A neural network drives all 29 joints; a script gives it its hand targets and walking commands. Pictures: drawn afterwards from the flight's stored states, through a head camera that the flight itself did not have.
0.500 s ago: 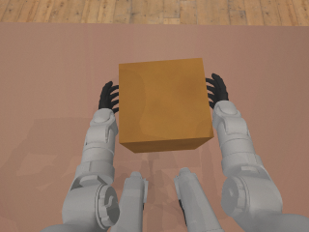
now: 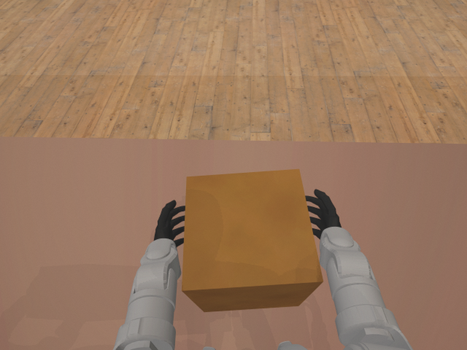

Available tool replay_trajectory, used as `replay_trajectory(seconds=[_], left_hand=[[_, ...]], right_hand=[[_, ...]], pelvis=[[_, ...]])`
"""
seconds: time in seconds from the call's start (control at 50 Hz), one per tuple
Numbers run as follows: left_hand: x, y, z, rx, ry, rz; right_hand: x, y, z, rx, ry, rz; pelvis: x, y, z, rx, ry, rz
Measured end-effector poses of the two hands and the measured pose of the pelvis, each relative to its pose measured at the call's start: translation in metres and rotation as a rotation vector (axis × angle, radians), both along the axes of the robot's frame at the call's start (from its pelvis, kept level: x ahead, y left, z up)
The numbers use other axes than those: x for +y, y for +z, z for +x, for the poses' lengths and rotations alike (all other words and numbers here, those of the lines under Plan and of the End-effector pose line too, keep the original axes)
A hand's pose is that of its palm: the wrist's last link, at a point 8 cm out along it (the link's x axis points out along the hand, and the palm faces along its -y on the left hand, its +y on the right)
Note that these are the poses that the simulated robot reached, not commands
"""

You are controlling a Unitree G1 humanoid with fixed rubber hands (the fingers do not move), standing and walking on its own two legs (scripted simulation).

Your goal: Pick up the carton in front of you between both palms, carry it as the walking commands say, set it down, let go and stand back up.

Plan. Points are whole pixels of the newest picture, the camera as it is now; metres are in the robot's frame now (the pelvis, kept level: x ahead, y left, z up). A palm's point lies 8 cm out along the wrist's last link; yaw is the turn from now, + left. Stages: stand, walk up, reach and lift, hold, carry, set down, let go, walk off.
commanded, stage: reach and lift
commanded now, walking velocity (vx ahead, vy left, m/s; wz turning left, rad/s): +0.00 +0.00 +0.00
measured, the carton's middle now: (247, 247) +0.32 -0.01 -0.09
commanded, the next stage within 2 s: hold in 1.28 s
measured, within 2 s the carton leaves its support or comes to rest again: neither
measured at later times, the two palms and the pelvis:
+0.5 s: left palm (150, 238) +0.28 +0.14 +0.06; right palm (344, 225) +0.28 -0.16 +0.06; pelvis -0.01 +0.00 +0.03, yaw +0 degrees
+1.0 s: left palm (147, 233) +0.29 +0.15 +0.06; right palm (341, 215) +0.30 -0.15 +0.07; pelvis +0.00 +0.00 +0.04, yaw +1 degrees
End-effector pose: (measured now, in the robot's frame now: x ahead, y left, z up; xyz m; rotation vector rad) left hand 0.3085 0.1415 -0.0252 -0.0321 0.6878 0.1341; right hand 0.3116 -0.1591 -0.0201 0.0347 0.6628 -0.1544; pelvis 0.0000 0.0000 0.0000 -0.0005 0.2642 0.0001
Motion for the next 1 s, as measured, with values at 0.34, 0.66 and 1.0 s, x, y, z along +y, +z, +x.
replay_trajectory(seconds=[0.34, 0.66, 1.0], left_hand=[[0.005, 0.084, -0.024, -0.012, -0.025, 0.040], [0.003, 0.085, -0.021, 0.003, -0.027, 0.036], [0.006, 0.090, -0.022, 0.005, -0.023, 0.041]], right_hand=[[0.004, 0.081, -0.023, -0.011, 0.029, -0.016], [0.001, 0.083, -0.020, 0.003, 0.027, -0.014], [0.006, 0.091, -0.016, 0.005, 0.043, -0.028]], pelvis=[[-0.003, 0.036, 0.005, -0.290, 0.007, 0.000], [-0.005, 0.033, -0.016, -0.317, 0.004, 0.003], [-0.005, 0.040, 0.002, -0.333, 0.015, 0.000]])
